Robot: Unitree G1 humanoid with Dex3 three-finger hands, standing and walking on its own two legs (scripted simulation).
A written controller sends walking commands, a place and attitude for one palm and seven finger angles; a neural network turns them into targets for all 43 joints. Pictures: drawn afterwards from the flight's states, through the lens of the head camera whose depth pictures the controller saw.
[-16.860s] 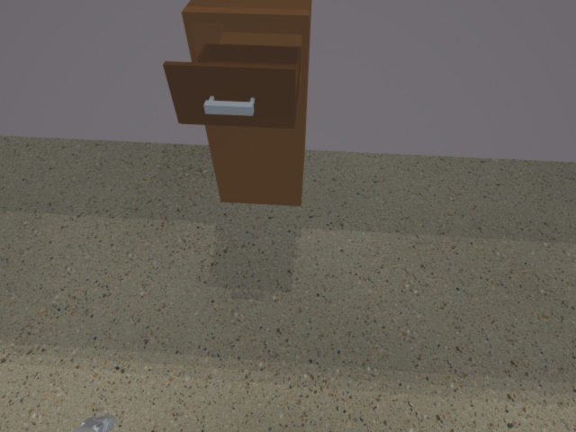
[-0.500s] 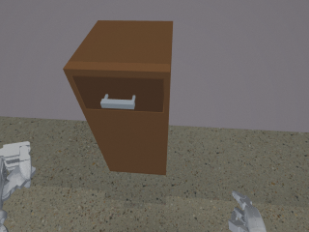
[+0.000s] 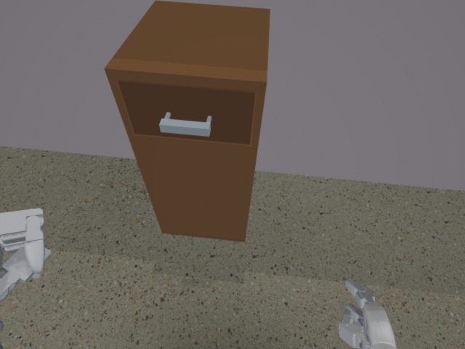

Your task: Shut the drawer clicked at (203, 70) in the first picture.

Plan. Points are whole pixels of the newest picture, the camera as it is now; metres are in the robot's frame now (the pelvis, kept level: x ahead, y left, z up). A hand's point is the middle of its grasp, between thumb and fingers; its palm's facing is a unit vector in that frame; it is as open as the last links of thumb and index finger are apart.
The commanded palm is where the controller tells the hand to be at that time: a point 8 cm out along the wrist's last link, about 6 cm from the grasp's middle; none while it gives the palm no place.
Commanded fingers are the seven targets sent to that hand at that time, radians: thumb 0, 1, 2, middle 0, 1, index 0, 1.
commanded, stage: step back with the hand held close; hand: left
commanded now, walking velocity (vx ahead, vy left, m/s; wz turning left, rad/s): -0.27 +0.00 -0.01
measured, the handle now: (187, 122) +0.65 +0.17 -0.03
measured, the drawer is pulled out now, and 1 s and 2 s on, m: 0.00 0.00 0.00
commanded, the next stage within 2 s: stop stepping back and stand still in 0.70 s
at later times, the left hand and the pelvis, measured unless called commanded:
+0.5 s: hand (8, 321) +0.12 +0.23 +0.17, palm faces +0.34 -0.83 -0.45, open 3.3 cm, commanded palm +0.05 +0.29 +0.19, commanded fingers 0.00 0.90 0.90 -1.40 -1.60 -1.40 -1.60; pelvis -0.06 +0.00 +0.00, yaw +3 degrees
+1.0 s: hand out of the picture +0.02 +0.21 +0.18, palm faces +0.23 -0.85 -0.47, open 3.3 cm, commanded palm -0.03 +0.26 +0.19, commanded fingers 0.00 0.90 0.90 -1.40 -1.60 -1.40 -1.60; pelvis -0.18 -0.01 +0.01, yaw -4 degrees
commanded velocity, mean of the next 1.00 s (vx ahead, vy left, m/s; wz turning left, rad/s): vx -0.23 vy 0.02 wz -0.05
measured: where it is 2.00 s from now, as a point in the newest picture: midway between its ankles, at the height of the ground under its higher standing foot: outside the picture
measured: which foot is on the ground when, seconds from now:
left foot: down 0.00-0.90, up 0.92-1.00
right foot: down 0.00-0.54, up 0.56-0.86, down 0.88-1.00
